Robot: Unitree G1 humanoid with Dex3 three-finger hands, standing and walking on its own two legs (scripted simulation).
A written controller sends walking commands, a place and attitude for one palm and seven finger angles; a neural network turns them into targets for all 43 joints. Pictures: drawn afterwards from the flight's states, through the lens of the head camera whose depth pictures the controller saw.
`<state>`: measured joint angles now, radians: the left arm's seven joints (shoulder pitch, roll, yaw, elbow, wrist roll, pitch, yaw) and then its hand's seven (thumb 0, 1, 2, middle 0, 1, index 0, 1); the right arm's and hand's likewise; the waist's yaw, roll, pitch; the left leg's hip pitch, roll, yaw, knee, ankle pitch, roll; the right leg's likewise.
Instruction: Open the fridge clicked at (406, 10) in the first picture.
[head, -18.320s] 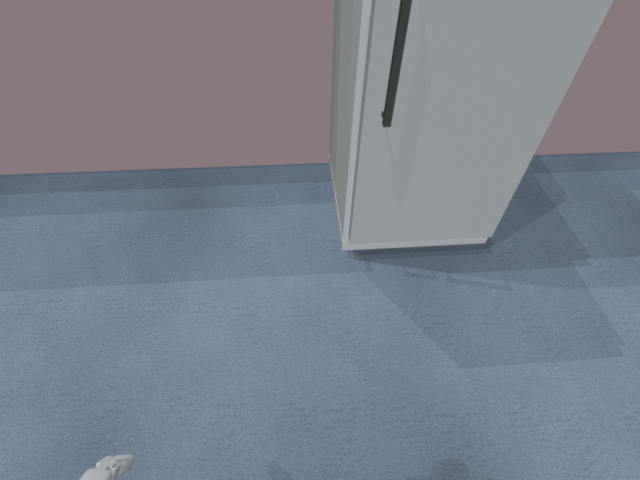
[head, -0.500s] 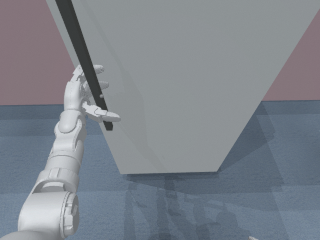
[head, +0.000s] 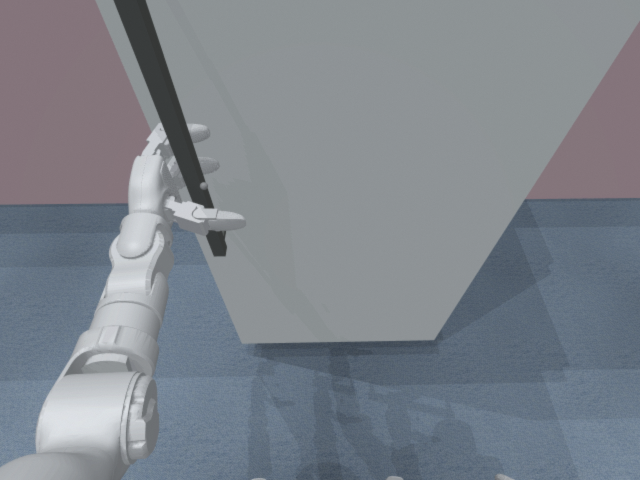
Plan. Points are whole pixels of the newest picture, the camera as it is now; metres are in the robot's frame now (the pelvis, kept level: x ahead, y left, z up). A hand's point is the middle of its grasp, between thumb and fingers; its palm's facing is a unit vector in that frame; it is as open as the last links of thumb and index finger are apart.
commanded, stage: grip the handle and tug to test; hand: left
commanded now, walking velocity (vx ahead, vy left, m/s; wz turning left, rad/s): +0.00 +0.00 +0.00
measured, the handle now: (187, 139) +0.50 +0.18 +0.14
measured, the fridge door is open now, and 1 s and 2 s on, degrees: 0 0 17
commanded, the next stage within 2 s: pull the door a little, standing still in 1.24 s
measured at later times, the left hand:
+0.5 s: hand (201, 185) +0.45 +0.16 +0.11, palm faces +0.03 -1.00 +0.00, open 6.1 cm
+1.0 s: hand (203, 186) +0.44 +0.16 +0.11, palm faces +0.05 -1.00 +0.01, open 5.8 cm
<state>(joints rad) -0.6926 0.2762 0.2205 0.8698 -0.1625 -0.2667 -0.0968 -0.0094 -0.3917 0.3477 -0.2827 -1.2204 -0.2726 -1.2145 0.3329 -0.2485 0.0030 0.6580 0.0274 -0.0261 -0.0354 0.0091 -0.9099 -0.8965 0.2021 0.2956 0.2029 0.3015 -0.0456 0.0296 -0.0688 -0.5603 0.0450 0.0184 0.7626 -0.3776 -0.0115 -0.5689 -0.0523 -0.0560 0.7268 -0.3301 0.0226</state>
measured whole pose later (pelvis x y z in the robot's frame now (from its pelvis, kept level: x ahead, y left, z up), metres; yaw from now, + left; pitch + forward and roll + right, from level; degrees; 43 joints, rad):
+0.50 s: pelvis +0.01 +0.00 +0.00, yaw -1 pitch +10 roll -1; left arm -0.62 0.29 0.25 0.81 -0.17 -0.25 -0.13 0.01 0.67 0.80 -0.35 -1.34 -0.34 -1.32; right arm 0.33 -0.25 0.00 0.64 0.03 -0.01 -0.04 0.01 -0.91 -0.90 0.20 0.30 0.20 0.30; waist -0.05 0.03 -0.08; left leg -0.53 0.05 0.03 0.74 -0.39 -0.01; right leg -0.54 -0.04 -0.04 0.71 -0.33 0.02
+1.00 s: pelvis +0.02 +0.01 +0.01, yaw -1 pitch +10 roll -1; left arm -0.53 0.25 0.23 0.66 -0.17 -0.20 -0.08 0.01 0.76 0.81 -0.31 -1.38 -0.31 -1.34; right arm 0.32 -0.24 0.00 0.63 0.03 -0.01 -0.02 0.01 -0.91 -0.90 0.20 0.30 0.20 0.30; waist -0.04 0.04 -0.09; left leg -0.49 0.05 0.04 0.72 -0.40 -0.01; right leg -0.51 -0.04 -0.03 0.68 -0.34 0.03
